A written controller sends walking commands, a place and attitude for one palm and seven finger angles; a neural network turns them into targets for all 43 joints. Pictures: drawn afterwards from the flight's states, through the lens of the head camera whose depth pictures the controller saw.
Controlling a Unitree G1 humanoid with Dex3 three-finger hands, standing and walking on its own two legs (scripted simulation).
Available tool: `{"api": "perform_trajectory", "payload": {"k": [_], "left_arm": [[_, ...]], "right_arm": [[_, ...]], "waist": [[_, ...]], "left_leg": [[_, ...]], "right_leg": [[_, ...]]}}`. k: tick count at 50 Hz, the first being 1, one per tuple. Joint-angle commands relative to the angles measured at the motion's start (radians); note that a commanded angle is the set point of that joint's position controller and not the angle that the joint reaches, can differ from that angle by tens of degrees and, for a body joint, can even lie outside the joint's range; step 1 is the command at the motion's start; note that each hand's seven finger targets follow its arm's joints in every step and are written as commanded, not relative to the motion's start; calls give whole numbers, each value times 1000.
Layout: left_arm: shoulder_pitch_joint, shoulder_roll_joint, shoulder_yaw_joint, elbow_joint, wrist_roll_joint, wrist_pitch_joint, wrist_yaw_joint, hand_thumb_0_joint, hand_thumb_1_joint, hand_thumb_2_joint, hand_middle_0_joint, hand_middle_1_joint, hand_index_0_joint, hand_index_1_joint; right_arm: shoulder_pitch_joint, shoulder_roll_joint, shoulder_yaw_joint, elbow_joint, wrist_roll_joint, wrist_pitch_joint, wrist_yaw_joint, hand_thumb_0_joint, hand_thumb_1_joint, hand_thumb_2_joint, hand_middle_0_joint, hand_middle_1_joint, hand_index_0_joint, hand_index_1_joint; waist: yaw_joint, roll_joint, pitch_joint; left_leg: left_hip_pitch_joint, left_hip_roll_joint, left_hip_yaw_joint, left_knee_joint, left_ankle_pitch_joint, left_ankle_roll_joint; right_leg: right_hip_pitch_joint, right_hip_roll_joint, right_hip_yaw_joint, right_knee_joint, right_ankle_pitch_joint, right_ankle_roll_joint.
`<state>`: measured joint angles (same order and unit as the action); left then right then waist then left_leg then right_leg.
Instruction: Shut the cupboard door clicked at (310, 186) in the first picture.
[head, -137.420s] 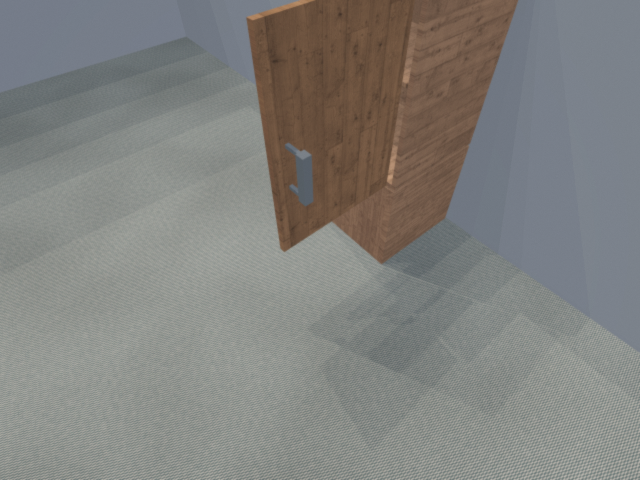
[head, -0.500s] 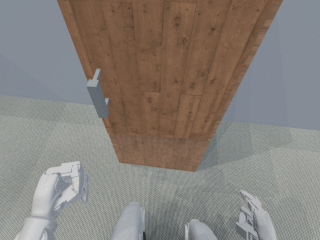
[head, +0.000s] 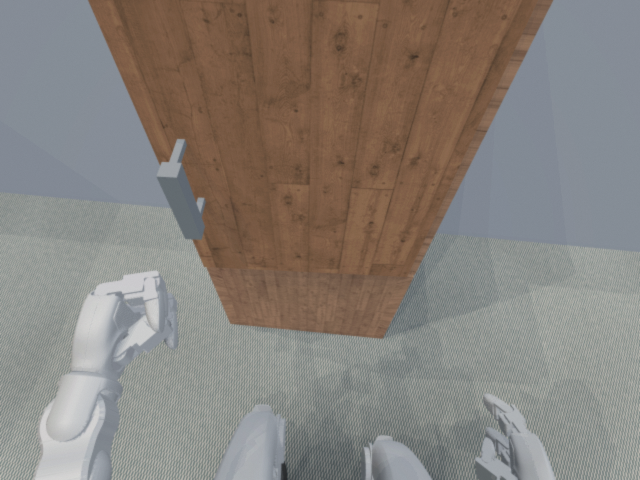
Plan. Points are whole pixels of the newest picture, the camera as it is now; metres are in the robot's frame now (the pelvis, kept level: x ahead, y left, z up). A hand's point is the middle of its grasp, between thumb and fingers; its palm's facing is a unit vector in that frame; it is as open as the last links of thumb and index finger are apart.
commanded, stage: bring the fist close to the handle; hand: left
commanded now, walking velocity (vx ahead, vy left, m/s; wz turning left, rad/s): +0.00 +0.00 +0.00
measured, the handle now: (187, 191) +0.47 +0.22 +0.05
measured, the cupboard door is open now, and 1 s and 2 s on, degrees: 3 3 0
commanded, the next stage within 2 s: push the door shut along its arc in 0.94 s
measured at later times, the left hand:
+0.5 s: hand (198, 278) +0.34 +0.17 +0.05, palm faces -0.02 -1.00 -0.05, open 3.1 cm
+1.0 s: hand (198, 262) +0.36 +0.18 +0.04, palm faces +0.03 -1.00 -0.05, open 3.1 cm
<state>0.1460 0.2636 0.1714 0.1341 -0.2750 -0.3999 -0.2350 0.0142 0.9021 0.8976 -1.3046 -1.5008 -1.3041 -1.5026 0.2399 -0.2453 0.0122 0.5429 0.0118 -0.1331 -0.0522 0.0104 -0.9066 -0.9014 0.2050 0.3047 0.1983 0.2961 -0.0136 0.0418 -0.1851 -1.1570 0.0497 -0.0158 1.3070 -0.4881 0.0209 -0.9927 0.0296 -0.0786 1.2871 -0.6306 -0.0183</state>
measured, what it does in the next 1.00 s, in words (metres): stands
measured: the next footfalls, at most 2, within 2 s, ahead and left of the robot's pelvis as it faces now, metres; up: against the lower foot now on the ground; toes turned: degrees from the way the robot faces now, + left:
none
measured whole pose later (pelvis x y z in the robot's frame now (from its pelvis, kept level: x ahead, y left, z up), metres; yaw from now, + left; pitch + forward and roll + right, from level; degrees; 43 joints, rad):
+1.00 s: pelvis +0.00 -0.01 +0.01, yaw +0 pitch +20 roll -2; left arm -0.25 0.26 0.22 0.61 -0.21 -0.52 -0.21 0.01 0.90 0.90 -1.30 -1.50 -1.30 -1.50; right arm 0.26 -0.26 0.00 0.62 0.01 -0.04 -0.03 0.01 -0.91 -0.90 0.20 0.30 0.20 0.30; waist -0.04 0.03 -0.17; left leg -1.13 0.05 0.01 1.24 -0.46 0.01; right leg -1.00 0.03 -0.05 1.26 -0.61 -0.03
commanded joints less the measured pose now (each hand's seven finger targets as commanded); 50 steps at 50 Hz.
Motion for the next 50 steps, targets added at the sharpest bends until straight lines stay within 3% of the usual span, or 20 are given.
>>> {"api": "perform_trajectory", "payload": {"k": [1,6,9,11,13,14,18,20,22,27,28,29,32,34,38,39,40,43,45,50], "left_arm": [[-128,77,22,-121,6,-58,23,0,900,900,-1300,-1500,-1300,-1500],[-215,74,-18,-138,26,-48,21,0,900,900,-1300,-1500,-1300,-1500],[-277,135,55,-134,26,-77,54,0,900,900,-1300,-1500,-1300,-1500],[-334,106,42,-110,35,-100,79,0,900,900,-1300,-1500,-1300,-1500],[-368,105,46,-61,47,-114,96,0,900,900,-1300,-1500,-1300,-1500],[-375,121,61,-53,52,-120,102,0,900,900,-1300,-1500,-1300,-1500],[-421,74,-11,27,74,-100,84,0,900,900,-1300,-1500,-1300,-1500],[-458,82,-9,61,72,-84,69,0,900,900,-1300,-1500,-1300,-1500],[-512,98,10,104,67,-78,65,0,900,900,-1300,-1500,-1300,-1500],[-689,141,67,182,65,-112,89,0,900,900,-1300,-1500,-1300,-1500],[-682,137,71,188,64,-123,91,0,900,900,-1300,-1500,-1300,-1500],[-654,177,108,193,70,-134,96,0,900,900,-1300,-1500,-1300,-1500],[-623,137,69,225,76,-141,82,0,900,900,-1300,-1500,-1300,-1500],[-566,159,88,246,72,-131,69,0,900,900,-1300,-1500,-1300,-1500],[-590,156,91,263,49,-112,42,0,900,900,-1300,-1500,-1300,-1500],[-611,181,114,239,43,-124,40,0,900,900,-1300,-1500,-1300,-1500],[-596,167,111,236,39,-131,37,0,900,900,-1300,-1500,-1300,-1500],[-644,150,93,226,34,-162,35,0,900,900,-1300,-1500,-1300,-1500],[-662,170,104,243,42,-183,37,0,900,900,-1300,-1500,-1300,-1500],[-680,171,93,285,52,-178,20,0,900,900,-1300,-1500,-1300,-1500]], "right_arm": [[-13,-141,-61,-129,6,-38,7,0,-900,-900,200,300,200,300],[3,-152,-68,-131,8,-27,7,0,-900,-900,200,300,200,300],[5,-152,-66,-116,1,-22,4,0,-900,-900,200,300,200,300],[-4,-143,-65,-104,-3,-17,9,0,-900,-900,200,300,200,300],[-6,-144,-64,-93,-5,-10,14,0,-900,-900,200,300,200,300],[3,-147,-66,-91,-7,-8,14,0,-900,-900,200,300,200,300],[10,-152,-66,-85,-4,7,23,0,-900,-900,200,300,200,300],[15,-157,-67,-83,1,14,22,0,-900,-900,200,300,200,300],[21,-158,-67,-77,4,23,17,0,-900,-900,200,300,200,300],[24,-153,-62,-53,0,28,9,0,-900,-900,200,300,200,300],[25,-151,-63,-51,-3,28,11,0,-900,-900,200,300,200,300],[32,-156,-66,-57,-4,28,11,0,-900,-900,200,300,200,300],[33,-149,-65,-55,-6,36,24,0,-900,-900,200,300,200,300],[44,-155,-68,-65,-3,44,28,0,-900,-900,200,300,200,300],[43,-151,-69,-66,7,63,24,0,-900,-900,200,300,200,300],[49,-153,-71,-67,7,59,20,0,-900,-900,200,300,200,300],[41,-150,-72,-65,8,59,20,0,-900,-900,200,300,200,300],[41,-148,-72,-51,6,56,17,0,-900,-900,200,300,200,300],[40,-151,-73,-38,3,52,13,0,-900,-900,200,300,200,300],[43,-155,-73,-32,3,51,13,0,-900,-900,200,300,200,300]], "waist": [[-8,24,-255],[-21,24,-295],[-13,13,-296],[-15,35,-307],[-20,32,-283],[-11,35,-303],[-29,48,-307],[-35,31,-300],[-40,-4,-283],[-45,-5,-294],[-38,-6,-319],[-21,-3,-339],[-17,34,-364],[-8,19,-372],[-26,-46,-317],[-23,-43,-339],[-17,-28,-345],[-38,-37,-322],[-39,-25,-317],[-40,-3,-333]], "left_leg": [[356,-23,-49,-197,158,0],[425,-18,-64,-223,171,-1],[415,-20,-64,-216,193,-1],[443,-19,-66,-215,203,-6],[435,-17,-71,-226,159,-10],[433,-19,-71,-224,171,-8],[467,-15,-66,-232,177,-11],[457,-14,-66,-236,164,-9],[438,-17,-59,-234,157,-6],[405,-21,-51,-213,143,-4],[407,-25,-44,-206,152,-2],[406,-25,-44,-207,167,-2],[429,-26,-29,-209,204,-4],[414,-28,-24,-210,221,0],[349,-31,-2,-208,207,8],[352,-31,-6,-204,220,9],[366,-31,-2,-204,229,7],[366,-29,-5,-197,212,9],[356,-29,-8,-187,199,9],[369,-29,-12,-184,189,8]], "right_leg": [[21,11,34,-209,232,-10],[20,8,26,-222,245,-10],[34,13,27,-214,261,-14],[11,9,25,-208,265,-13],[-13,10,21,-209,229,-14],[3,12,22,-205,236,-17],[-9,7,25,-220,249,-14],[-4,8,27,-232,244,-13],[11,9,34,-246,246,-11],[8,6,47,-241,233,-9],[22,6,53,-241,240,-7],[38,9,54,-234,249,-11],[56,5,59,-234,298,-9],[86,10,63,-236,323,-9],[133,1,91,-266,351,6],[146,3,89,-256,361,3],[141,1,90,-255,374,4],[115,2,89,-256,354,6],[95,1,97,-251,336,5],[72,1,94,-246,316,2]]}}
